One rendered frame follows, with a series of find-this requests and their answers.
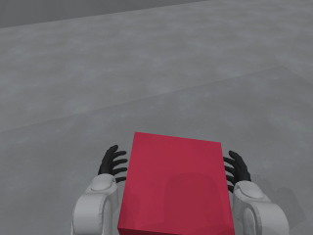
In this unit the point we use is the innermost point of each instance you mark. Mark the left robot forearm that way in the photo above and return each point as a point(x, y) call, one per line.
point(92, 213)

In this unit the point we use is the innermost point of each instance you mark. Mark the left robot hand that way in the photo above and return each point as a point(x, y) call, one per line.
point(108, 164)

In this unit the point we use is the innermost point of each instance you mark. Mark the carton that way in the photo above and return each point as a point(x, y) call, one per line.
point(175, 186)

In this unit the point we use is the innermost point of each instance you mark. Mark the right robot hand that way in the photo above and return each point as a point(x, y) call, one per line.
point(239, 170)

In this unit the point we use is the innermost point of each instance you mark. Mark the right robot forearm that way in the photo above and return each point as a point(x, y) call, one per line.
point(256, 212)

